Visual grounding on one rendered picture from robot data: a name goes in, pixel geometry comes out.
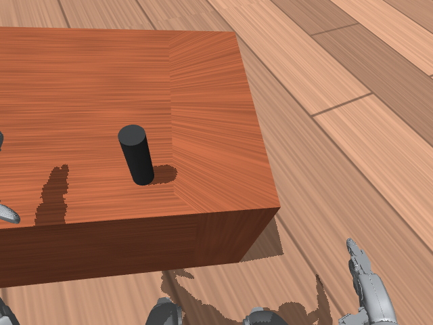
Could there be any left robot arm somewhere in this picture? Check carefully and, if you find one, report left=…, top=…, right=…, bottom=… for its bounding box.
left=0, top=297, right=20, bottom=325

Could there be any can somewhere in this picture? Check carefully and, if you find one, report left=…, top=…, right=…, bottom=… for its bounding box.
left=118, top=125, right=154, bottom=186

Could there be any left robot hand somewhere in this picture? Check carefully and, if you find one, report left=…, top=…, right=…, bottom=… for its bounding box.
left=0, top=132, right=20, bottom=224

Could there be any right robot hand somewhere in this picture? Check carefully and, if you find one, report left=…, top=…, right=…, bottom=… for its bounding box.
left=338, top=238, right=398, bottom=325

